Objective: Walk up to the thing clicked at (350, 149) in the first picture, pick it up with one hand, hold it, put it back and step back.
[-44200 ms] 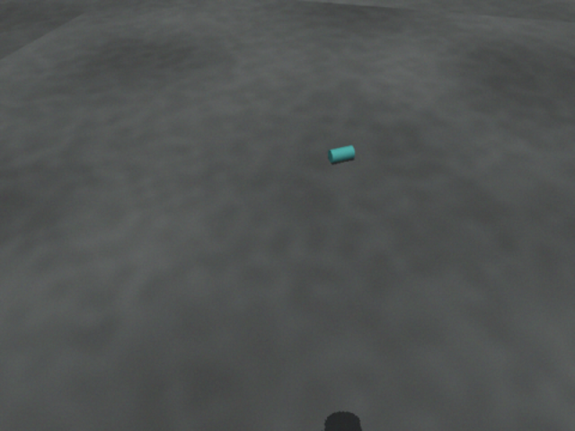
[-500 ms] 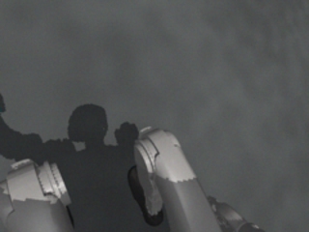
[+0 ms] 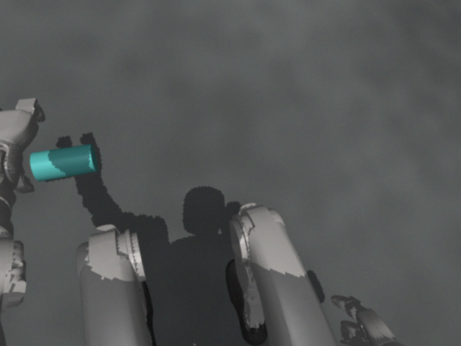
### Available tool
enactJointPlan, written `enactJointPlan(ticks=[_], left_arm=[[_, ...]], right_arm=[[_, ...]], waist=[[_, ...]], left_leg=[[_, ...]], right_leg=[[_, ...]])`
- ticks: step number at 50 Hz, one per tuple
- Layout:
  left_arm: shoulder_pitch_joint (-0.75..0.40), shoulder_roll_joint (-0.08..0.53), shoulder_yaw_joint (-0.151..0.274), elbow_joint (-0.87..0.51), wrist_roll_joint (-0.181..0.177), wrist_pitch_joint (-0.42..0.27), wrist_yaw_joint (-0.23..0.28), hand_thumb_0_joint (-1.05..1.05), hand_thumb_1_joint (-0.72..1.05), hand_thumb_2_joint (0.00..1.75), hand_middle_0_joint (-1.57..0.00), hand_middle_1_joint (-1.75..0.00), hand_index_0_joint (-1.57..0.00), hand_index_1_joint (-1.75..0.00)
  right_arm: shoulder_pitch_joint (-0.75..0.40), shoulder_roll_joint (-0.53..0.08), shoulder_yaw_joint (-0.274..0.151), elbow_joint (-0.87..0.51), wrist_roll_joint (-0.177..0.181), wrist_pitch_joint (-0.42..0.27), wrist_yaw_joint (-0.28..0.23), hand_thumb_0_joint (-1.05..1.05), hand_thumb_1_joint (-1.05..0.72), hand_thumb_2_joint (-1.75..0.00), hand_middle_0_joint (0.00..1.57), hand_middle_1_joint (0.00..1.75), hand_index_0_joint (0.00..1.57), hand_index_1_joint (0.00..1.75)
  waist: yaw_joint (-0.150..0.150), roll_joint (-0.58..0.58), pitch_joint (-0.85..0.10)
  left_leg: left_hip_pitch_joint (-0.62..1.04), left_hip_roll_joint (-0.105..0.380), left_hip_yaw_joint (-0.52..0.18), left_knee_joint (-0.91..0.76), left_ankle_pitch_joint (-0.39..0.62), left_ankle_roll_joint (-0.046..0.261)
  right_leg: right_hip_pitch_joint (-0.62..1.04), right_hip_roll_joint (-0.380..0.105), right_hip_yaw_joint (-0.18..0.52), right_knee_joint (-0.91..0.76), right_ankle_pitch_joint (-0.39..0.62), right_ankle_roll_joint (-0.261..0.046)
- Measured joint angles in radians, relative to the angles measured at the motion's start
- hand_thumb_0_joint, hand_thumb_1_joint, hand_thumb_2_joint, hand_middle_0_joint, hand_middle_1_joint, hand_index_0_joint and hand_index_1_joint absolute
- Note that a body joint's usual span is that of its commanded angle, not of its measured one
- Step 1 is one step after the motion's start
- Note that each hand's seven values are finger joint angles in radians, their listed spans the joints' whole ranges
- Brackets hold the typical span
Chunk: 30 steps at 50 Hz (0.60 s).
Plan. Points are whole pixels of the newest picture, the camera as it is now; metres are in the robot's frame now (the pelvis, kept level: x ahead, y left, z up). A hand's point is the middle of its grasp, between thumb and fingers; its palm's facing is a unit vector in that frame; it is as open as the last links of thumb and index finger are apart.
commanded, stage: withdraw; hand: left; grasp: from above
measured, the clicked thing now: (65, 162) +0.52 +0.30 -0.34
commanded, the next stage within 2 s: home in 0.14 s
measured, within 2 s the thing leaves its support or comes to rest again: neither
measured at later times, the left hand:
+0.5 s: hand (33, 148) +0.49 +0.31 -0.18, palm faces -0.34 -0.12 -0.93, open 12.7 cm
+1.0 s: hand out of the picture +0.31 +0.27 +0.04, palm faces -0.13 -0.81 -0.57, open 7.5 cm
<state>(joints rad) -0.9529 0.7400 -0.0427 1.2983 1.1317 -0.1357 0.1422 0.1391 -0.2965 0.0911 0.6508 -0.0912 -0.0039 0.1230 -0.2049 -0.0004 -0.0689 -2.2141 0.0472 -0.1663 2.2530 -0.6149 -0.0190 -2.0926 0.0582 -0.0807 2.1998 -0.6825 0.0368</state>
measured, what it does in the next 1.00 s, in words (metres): rises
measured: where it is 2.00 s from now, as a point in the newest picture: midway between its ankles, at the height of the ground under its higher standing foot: (198, 327)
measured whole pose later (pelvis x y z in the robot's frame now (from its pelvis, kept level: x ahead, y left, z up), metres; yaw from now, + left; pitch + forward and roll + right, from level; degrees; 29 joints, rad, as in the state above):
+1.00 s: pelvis +0.02 +0.00 +0.15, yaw +5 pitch +29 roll -6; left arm -0.17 0.42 0.04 0.39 0.32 0.18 0.03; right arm 0.07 -0.26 -0.02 0.58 0.02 -0.03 0.00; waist -0.06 0.03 -0.19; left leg -1.71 0.04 -0.10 1.79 -0.60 -0.02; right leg -1.60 0.02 -0.05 1.75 -0.66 0.03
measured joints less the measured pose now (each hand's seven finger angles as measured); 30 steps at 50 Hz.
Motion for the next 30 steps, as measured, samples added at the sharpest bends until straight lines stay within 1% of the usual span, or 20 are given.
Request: enactJointPlan(ticks=[4, 7, 10, 12, 15, 17, 18, 20, 21, 23, 25, 27, 30], left_arm=[[-0.022, 0.031, 0.014, 0.075, 0.048, -0.053, 0.051, 0.0, -0.47, 0.97, -0.09, -0.98, -0.1, -0.97], [-0.046, 0.058, 0.029, 0.14, 0.086, -0.084, 0.109, 0.0, -0.47, 0.97, -0.09, -0.98, -0.11, -0.97], [-0.07, 0.087, 0.061, 0.192, 0.123, -0.103, 0.171, 0.0, -0.47, 0.96, -0.09, -0.99, -0.11, -0.97], [-0.082, 0.104, 0.088, 0.21, 0.145, -0.103, 0.209, 0.0, -0.46, 0.96, -0.1, -0.98, -0.11, -0.97], [-0.088, 0.118, 0.122, 0.208, 0.159, -0.085, 0.25, 0.0, -0.44, 0.94, -0.11, -0.97, -0.13, -0.95], [-0.08, 0.116, 0.135, 0.184, 0.155, -0.065, 0.264, 0.0, -0.42, 0.93, -0.13, -0.95, -0.15, -0.93], [-0.071, 0.112, 0.142, 0.165, 0.147, -0.054, 0.265, 0.0, -0.4, 0.93, -0.15, -0.93, -0.16, -0.91], [-0.046, 0.095, 0.152, 0.118, 0.12, -0.03, 0.259, 0.0, -0.36, 0.93, -0.17, -0.89, -0.19, -0.87], [-0.032, 0.084, 0.154, 0.093, 0.101, -0.017, 0.252, 0.0, -0.34, 0.93, -0.19, -0.86, -0.19, -0.85], [-0.003, 0.055, 0.154, 0.041, 0.052, 0.011, 0.229, 0.0, -0.28, 0.92, -0.2, -0.8, -0.21, -0.79], [0.032, 0.02, 0.151, -0.018, -0.009, 0.039, 0.193, 0.0, -0.2, 0.89, -0.21, -0.72, -0.21, -0.73], [0.08, -0.019, 0.146, -0.096, -0.076, 0.067, 0.144, 0.0, -0.1, 0.87, -0.22, -0.65, -0.21, -0.65], [0.171, -0.08, 0.128, -0.231, -0.191, 0.107, 0.068, 0.0, 0.07, 0.84, -0.22, -0.54, -0.21, -0.55]], right_arm=[[0.006, -0.015, 0.018, 0.009, -0.018, 0.002, -0.015, 0.0, -0.9, -0.89, 0.2, 0.3, 0.2, 0.3], [0.011, -0.021, 0.033, 0.017, -0.037, 0.001, -0.02, 0.0, -0.9, -0.89, 0.2, 0.3, 0.2, 0.3], [0.015, -0.019, 0.048, 0.025, -0.057, -0.004, -0.023, 0.0, -0.9, -0.89, 0.2, 0.3, 0.2, 0.3], [0.019, -0.012, 0.055, 0.029, -0.07, -0.011, -0.024, 0.01, -0.9, -0.89, 0.2, 0.3, 0.2, 0.3], [0.031, 0.004, 0.059, 0.035, -0.082, -0.023, -0.021, 0.01, -0.9, -0.89, 0.2, 0.3, 0.2, 0.3], [0.042, 0.015, 0.058, 0.038, -0.085, -0.032, -0.016, 0.01, -0.89, -0.89, 0.2, 0.3, 0.2, 0.3], [0.048, 0.021, 0.056, 0.04, -0.084, -0.035, -0.013, 0.01, -0.89, -0.89, 0.2, 0.3, 0.2, 0.3], [0.057, 0.035, 0.051, 0.043, -0.078, -0.036, -0.006, 0.01, -0.89, -0.89, 0.2, 0.3, 0.2, 0.3], [0.06, 0.043, 0.046, 0.045, -0.073, -0.036, -0.002, 0.01, -0.89, -0.89, 0.2, 0.3, 0.2, 0.3], [0.064, 0.058, 0.034, 0.05, -0.06, -0.033, 0.005, 0.01, -0.89, -0.89, 0.2, 0.3, 0.2, 0.3], [0.064, 0.073, 0.017, 0.055, -0.041, -0.028, 0.009, 0.01, -0.89, -0.89, 0.2, 0.3, 0.2, 0.3], [0.064, 0.084, -0.004, 0.053, -0.019, -0.02, 0.012, 0.01, -0.9, -0.89, 0.2, 0.3, 0.2, 0.3], [0.061, 0.09, -0.035, 0.048, 0.016, -0.004, 0.009, 0.01, -0.9, -0.89, 0.2, 0.3, 0.2, 0.3]], waist=[[-0.024, -0.02, 0.023], [-0.044, -0.035, 0.042], [-0.064, -0.048, 0.069], [-0.076, -0.055, 0.085], [-0.088, -0.058, 0.097], [-0.09, -0.051, 0.096], [-0.089, -0.046, 0.092], [-0.082, -0.033, 0.076], [-0.077, -0.026, 0.067], [-0.063, -0.01, 0.045], [-0.044, 0.004, 0.022], [-0.022, 0.017, -0.002], [0.016, 0.035, -0.044]], left_leg=[[-0.028, -0.004, -0.007, 0.023, 0.013, -0.003], [-0.061, -0.008, -0.014, 0.057, 0.02, -0.005], [-0.094, -0.013, -0.025, 0.097, 0.025, -0.006], [-0.114, -0.016, -0.03, 0.121, 0.028, -0.006], [-0.141, -0.018, -0.034, 0.148, 0.029, -0.006], [-0.156, -0.02, -0.034, 0.159, 0.028, -0.006], [-0.162, -0.02, -0.034, 0.161, 0.026, -0.005], [-0.167, -0.018, -0.031, 0.16, 0.018, -0.005], [-0.165, -0.016, -0.029, 0.156, 0.013, -0.004], [-0.154, -0.012, -0.024, 0.14, 0.002, -0.004], [-0.13, -0.009, -0.016, 0.115, -0.01, -0.004], [-0.096, -0.004, -0.007, 0.081, -0.021, -0.003], [-0.031, 0.0, 0.01, 0.015, -0.033, -0.001]], right_leg=[[-0.026, 0.001, -0.004, 0.022, 0.011, 0.0], [-0.055, 0.002, -0.008, 0.054, 0.016, 0.001], [-0.083, 0.005, -0.014, 0.09, 0.019, 0.006], [-0.099, 0.006, -0.016, 0.112, 0.02, 0.008], [-0.123, 0.007, -0.018, 0.137, 0.019, 0.008], [-0.137, 0.007, -0.017, 0.148, 0.016, 0.007], [-0.143, 0.007, -0.017, 0.15, 0.014, 0.007], [-0.15, 0.008, -0.014, 0.149, 0.008, 0.01], [-0.149, 0.008, -0.013, 0.146, 0.004, 0.013], [-0.141, 0.008, -0.009, 0.132, -0.005, 0.015], [-0.121, 0.006, -0.004, 0.11, -0.015, 0.014], [-0.091, 0.004, 0.001, 0.079, -0.024, 0.011], [-0.032, -0.002, 0.01, 0.018, -0.034, 0.007]])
